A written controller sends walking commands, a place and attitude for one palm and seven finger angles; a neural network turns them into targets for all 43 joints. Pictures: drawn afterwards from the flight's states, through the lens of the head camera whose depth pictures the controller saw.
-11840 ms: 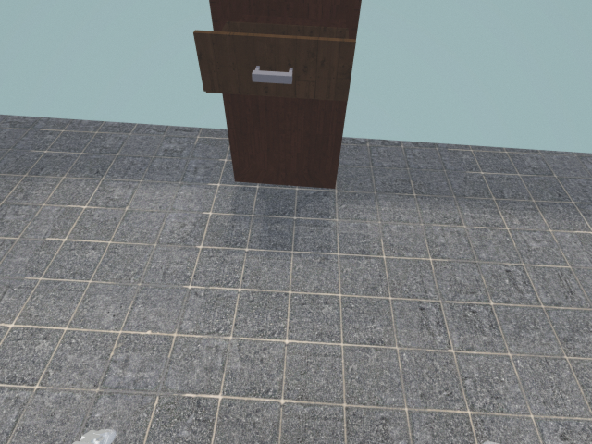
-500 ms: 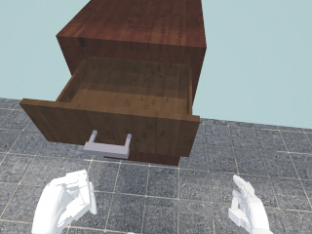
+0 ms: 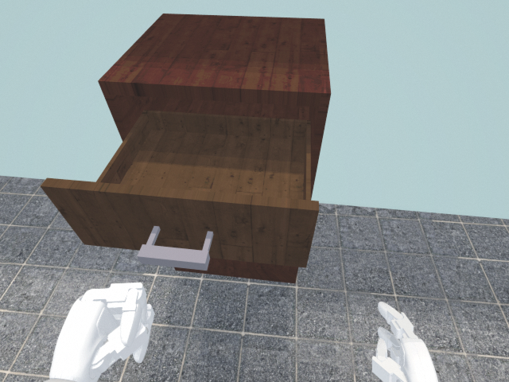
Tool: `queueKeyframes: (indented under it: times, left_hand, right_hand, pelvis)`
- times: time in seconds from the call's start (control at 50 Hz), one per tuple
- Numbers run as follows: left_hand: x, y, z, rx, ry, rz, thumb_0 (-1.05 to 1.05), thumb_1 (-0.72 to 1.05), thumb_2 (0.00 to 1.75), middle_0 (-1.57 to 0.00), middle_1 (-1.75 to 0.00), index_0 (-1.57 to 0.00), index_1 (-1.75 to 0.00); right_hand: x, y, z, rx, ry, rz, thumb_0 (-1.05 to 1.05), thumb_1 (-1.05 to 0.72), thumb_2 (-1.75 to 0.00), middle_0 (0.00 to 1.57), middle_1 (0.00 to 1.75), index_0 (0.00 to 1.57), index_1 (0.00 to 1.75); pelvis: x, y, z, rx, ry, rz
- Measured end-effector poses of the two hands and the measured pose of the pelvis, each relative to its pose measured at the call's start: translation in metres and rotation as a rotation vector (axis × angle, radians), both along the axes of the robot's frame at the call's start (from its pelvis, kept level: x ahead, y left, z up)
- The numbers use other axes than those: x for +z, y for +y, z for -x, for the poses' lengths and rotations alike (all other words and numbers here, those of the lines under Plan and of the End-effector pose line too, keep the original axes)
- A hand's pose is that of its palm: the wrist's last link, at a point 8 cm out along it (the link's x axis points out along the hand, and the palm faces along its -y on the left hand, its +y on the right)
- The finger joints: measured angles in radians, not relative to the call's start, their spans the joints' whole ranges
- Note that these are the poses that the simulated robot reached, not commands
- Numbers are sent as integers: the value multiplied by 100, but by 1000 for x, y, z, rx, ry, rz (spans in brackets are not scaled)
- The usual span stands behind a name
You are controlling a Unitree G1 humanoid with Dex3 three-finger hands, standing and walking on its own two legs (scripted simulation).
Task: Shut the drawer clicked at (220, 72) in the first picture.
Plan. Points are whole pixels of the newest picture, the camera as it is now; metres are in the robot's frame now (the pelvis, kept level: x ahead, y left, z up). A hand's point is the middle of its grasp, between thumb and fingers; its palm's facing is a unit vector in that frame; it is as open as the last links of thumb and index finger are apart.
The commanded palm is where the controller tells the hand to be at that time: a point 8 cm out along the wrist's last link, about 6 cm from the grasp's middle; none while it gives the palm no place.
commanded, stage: raise the hand and make a fist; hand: left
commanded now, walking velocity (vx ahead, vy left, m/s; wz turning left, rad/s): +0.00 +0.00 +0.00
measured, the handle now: (178, 245) +0.34 +0.16 +0.01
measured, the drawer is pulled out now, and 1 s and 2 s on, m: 0.29 0.29 0.29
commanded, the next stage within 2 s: bring the fist close to the handle in 0.20 s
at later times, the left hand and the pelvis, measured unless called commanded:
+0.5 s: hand (143, 336) +0.17 +0.15 +0.09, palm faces -0.02 -1.00 -0.05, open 3.3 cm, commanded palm +0.14 +0.20 +0.09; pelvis -0.01 -0.01 +0.00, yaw +1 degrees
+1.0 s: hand (161, 316) +0.21 +0.15 +0.04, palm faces -0.06 -1.00 -0.04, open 3.3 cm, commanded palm +0.19 +0.20 +0.04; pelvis -0.01 +0.00 -0.02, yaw +0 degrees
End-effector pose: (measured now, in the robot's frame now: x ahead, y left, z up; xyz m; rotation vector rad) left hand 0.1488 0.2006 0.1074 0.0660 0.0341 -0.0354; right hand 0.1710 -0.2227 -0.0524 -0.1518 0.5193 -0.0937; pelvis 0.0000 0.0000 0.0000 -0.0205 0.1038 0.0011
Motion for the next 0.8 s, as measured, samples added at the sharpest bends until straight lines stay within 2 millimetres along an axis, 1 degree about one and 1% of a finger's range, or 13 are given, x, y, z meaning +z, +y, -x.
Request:
queueKeyframes:
  times: [0.18,0.28,0.36,0.46,0.6,0.8]
  left_hand:
    - [3,1,3,15,-18,-8,2,90,90,-140,-160,-140,-160]
    - [3,0,7,13,-15,-9,1,90,90,-140,-160,-140,-160]
    - [1,3,7,20,-14,-11,1,90,90,-140,-160,-140,-160]
    - [-9,5,5,26,-4,9,1,90,90,-140,-160,-140,-160]
    - [-23,-2,-5,-8,1,22,1,90,90,-140,-160,-140,-160]
    - [-42,-1,-25,-15,9,24,1,90,90,-140,-160,-140,-160]
  right_hand:
    - [3,-13,0,-13,-25,7,1,-91,-90,20,30,20,30]
    - [5,-13,-5,-6,-44,3,1,-91,-90,20,30,20,30]
    - [7,-12,-8,5,-54,2,1,-91,-90,20,30,20,30]
    - [7,-11,-9,18,-54,10,1,-91,-90,20,30,20,30]
    - [1,-12,-1,18,-24,28,1,-91,-90,20,30,20,30]
    - [-17,-15,19,-15,68,40,1,-91,-90,20,30,20,30]
  pelvis:
    - [2,-7,-1,-1,-5,-4]
    - [2,-10,0,1,-8,-6]
    - [3,-11,2,3,-11,-6]
    - [2,-12,4,8,-7,-5]
    - [-2,-9,9,7,8,-5]
    - [-9,-5,11,-3,45,-5]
